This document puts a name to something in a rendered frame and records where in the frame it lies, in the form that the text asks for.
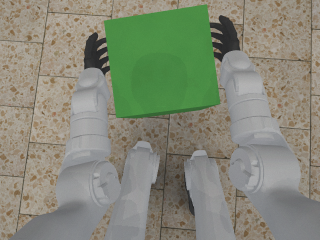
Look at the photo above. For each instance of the robot left thigh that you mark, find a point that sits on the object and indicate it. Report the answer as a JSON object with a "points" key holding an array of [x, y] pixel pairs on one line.
{"points": [[129, 215]]}

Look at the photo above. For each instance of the left robot shin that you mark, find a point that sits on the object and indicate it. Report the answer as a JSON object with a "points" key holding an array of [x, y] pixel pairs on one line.
{"points": [[132, 152]]}

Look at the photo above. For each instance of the robot left upper arm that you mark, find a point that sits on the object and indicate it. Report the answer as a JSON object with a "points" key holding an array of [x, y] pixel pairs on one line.
{"points": [[84, 193]]}

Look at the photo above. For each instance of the left robot forearm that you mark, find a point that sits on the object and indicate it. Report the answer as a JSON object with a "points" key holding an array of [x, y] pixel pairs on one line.
{"points": [[88, 120]]}

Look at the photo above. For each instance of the robot right upper arm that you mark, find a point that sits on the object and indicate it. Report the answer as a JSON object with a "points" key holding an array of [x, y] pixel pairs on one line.
{"points": [[269, 175]]}

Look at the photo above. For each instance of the carton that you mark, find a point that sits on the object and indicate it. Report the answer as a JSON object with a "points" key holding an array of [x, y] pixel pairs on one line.
{"points": [[162, 63]]}

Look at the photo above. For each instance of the right robot forearm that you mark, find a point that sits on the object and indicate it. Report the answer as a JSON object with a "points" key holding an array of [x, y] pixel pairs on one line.
{"points": [[251, 120]]}

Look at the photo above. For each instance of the robot left hand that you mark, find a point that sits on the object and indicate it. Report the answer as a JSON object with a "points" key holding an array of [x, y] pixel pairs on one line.
{"points": [[92, 56]]}

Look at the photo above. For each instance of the robot right hand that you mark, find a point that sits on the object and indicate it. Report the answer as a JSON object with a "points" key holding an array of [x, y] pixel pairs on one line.
{"points": [[228, 38]]}

